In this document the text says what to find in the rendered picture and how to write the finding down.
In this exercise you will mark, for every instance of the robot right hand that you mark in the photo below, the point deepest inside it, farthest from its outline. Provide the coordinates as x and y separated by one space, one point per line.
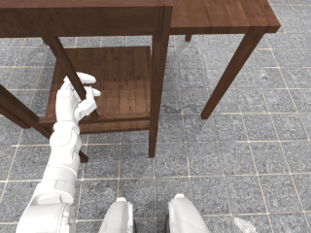
245 226

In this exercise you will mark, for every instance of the table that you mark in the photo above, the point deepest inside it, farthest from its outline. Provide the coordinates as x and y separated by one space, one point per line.
254 18

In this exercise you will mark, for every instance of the robot left hand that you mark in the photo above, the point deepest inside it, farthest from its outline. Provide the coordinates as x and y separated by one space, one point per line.
67 100

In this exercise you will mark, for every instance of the left robot forearm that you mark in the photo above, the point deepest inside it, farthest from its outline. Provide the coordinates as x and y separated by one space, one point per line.
58 182

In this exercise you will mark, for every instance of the robot left thigh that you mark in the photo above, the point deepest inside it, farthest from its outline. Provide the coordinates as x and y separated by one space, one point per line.
118 218

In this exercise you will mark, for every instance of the chair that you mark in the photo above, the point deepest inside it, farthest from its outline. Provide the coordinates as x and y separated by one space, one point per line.
130 79

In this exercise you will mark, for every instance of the robot right shin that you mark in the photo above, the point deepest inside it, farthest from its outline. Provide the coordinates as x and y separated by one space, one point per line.
174 228

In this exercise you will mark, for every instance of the left robot upper arm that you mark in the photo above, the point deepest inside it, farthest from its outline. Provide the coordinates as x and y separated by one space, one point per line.
49 218

